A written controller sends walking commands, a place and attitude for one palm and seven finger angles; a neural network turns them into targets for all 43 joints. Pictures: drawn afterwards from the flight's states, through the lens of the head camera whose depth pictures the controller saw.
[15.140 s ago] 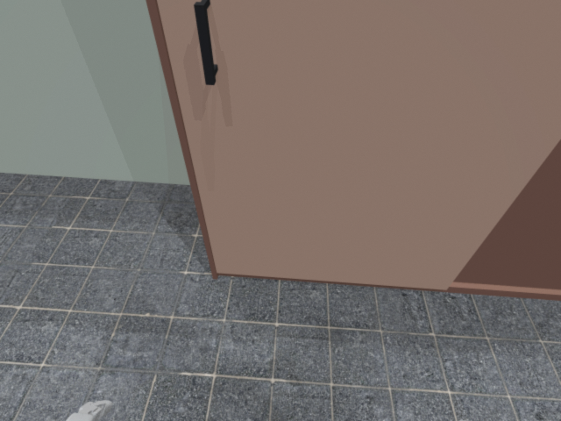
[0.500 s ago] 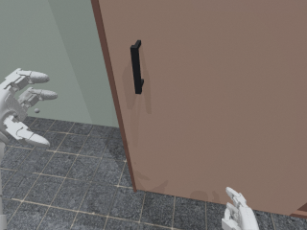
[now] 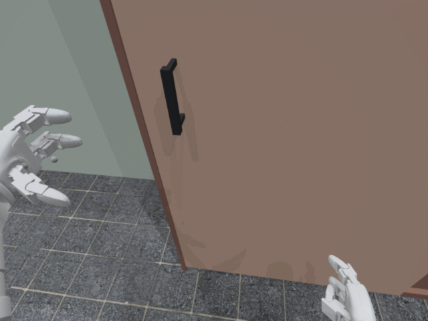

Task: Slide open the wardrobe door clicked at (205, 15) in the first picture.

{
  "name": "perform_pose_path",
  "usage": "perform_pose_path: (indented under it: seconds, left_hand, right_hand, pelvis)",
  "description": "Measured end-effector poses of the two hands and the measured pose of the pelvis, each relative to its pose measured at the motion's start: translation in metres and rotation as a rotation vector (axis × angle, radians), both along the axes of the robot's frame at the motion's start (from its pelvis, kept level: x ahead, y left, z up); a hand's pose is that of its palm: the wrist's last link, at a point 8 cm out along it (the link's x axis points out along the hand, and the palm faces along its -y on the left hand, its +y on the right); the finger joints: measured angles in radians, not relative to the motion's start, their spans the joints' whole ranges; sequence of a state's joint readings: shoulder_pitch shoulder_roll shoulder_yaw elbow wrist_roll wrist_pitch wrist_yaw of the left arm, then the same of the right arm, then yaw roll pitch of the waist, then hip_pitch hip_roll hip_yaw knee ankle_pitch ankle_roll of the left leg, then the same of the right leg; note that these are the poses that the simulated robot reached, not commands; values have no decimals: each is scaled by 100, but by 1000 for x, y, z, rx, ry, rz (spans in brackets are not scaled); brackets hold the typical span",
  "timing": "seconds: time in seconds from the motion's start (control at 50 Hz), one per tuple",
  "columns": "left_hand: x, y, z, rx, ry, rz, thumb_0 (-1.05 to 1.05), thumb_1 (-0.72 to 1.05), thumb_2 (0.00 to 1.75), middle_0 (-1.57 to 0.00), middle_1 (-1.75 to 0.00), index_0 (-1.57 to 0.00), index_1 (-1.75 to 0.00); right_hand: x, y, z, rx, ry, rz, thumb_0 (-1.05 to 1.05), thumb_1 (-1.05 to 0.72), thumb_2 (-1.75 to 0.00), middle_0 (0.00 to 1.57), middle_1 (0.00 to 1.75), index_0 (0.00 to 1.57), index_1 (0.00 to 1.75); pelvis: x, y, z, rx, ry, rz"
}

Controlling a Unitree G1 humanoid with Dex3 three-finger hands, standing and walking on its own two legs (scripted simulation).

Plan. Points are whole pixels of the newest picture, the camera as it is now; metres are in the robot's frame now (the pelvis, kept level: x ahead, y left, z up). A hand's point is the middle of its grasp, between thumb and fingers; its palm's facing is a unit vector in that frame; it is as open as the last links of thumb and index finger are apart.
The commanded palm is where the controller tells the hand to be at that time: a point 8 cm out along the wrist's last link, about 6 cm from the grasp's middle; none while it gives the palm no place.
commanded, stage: raise the hand with hooked fingers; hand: left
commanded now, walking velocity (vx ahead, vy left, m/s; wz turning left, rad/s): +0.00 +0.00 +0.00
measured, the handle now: (175, 98) +0.49 +0.14 +0.20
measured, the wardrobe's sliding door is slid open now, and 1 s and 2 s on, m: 0.00 0.00 0.00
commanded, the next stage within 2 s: move the hooked fingers beside the handle in 0.02 s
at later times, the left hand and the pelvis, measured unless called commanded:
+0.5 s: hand (77, 147) +0.31 +0.26 +0.21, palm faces -0.02 -1.00 -0.08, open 14.0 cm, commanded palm +0.28 +0.30 +0.22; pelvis +0.00 +0.01 +0.00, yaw +0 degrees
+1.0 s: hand (104, 131) +0.36 +0.23 +0.21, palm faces +0.00 -1.00 -0.05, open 14.0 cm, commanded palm +0.33 +0.28 +0.21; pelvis +0.00 +0.01 +0.00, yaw -1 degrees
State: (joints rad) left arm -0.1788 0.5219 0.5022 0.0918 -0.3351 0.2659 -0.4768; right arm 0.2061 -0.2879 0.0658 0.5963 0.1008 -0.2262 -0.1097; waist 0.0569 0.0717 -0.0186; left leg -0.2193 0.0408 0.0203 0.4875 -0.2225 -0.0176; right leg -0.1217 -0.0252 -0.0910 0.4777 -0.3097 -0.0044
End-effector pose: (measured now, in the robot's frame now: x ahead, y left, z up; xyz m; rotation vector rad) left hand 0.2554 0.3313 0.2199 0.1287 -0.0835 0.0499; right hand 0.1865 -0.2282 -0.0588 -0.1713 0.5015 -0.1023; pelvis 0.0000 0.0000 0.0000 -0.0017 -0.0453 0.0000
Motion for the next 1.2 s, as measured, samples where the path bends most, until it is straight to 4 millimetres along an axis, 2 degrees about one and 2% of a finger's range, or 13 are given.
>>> perform_pose_path:
  seconds: [0.08, 0.28, 0.48, 0.56, 0.86, 1.06, 1.2]
  left_hand:
    - [2, -1, 0, -7, 0, -32, -1, -50, 30, -30, -120, -30, -120]
    - [4, 9, -10, -41, 7, -1, -1, -50, 29, -30, -120, -30, -120]
    - [31, -19, -5, -42, -25, -74, -1, -51, 29, -30, -120, -30, -120]
    - [43, -21, -5, -59, 1, -61, -1, -50, 29, -30, -120, -30, -120]
    - [67, -34, -14, -80, 42, -34, -1, -50, 29, -30, -120, -30, -120]
    - [87, -53, -6, -83, 22, -68, -1, -50, 30, -30, -120, -30, -120]
    - [97, -61, -14, -96, 59, -62, -1, -50, 30, -30, -120, -30, -120]
  right_hand:
    - [4, 6, -2, 17, 3, 5, 1, -90, -90, 20, 30, 20, 30]
    - [6, 14, -2, 13, 18, 17, 1, -90, -90, 21, 30, 20, 30]
    - [-1, 23, -3, 8, 31, 8, 1, -90, -90, 21, 30, 20, 30]
    - [-6, 25, -4, 23, 41, -7, 1, -90, -90, 21, 30, 20, 30]
    - [-25, 9, -13, -4, 114, -50, 1, -90, -90, 21, 30, 20, 30]
    - [-32, -3, -16, -8, 134, -82, 1, -90, -90, 21, 30, 20, 30]
    - [-35, -7, -19, 1, 151, -98, 1, -90, -90, 21, 30, 20, 30]
  pelvis:
    - [3, 1, 0, 2, 8, -2]
    - [5, 6, -1, 0, 9, 1]
    - [0, 13, 0, -1, 7, 4]
    - [0, 14, 1, 1, 12, -4]
    - [-3, 12, 1, 1, 16, -7]
    - [0, 8, 1, 3, 22, -11]
    - [2, 6, 1, 6, 28, -17]
